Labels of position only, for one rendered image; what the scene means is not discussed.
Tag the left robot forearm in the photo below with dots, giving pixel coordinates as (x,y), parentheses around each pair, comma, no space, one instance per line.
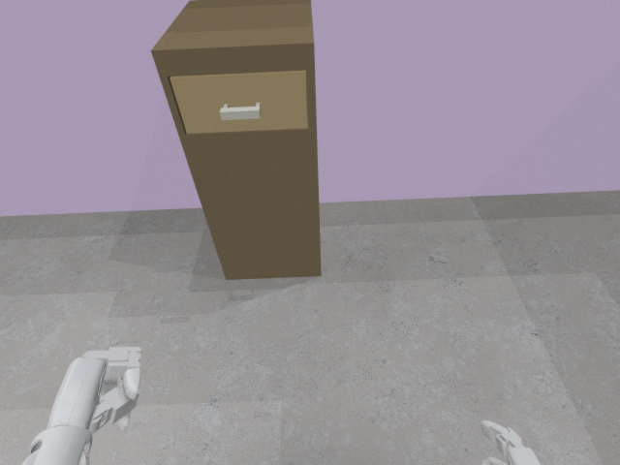
(60,445)

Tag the robot left hand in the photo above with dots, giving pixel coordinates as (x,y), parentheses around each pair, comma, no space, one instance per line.
(84,386)

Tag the cabinet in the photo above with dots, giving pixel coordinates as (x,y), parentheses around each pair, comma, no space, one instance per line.
(259,190)

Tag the robot right hand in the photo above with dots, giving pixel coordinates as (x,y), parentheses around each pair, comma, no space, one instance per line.
(509,444)

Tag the handle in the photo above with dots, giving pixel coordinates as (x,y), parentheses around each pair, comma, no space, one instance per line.
(240,113)

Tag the drawer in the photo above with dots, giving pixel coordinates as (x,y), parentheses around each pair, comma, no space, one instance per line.
(283,98)

